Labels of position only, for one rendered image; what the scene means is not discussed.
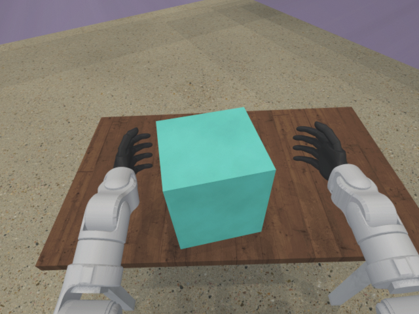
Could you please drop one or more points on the left robot hand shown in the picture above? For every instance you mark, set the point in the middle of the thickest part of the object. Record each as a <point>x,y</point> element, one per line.
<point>126,150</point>

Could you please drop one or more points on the right robot hand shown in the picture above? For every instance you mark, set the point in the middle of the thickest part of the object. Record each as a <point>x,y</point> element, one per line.
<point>329,151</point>

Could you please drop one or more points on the right robot forearm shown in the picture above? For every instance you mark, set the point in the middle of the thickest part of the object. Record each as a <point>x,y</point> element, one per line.
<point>392,260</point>

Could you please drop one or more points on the table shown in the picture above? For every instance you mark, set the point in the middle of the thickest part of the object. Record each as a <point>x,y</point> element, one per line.
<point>301,224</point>

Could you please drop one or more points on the left robot forearm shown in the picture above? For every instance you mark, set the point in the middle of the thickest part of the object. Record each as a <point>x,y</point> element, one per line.
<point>97,261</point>

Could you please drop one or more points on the robot right upper arm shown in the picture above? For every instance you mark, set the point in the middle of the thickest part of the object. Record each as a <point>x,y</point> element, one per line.
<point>399,305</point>

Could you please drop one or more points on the robot left upper arm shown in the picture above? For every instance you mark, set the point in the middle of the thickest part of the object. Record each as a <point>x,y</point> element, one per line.
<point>90,307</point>

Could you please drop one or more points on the carton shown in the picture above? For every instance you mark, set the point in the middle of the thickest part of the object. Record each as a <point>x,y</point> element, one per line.
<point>216,176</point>

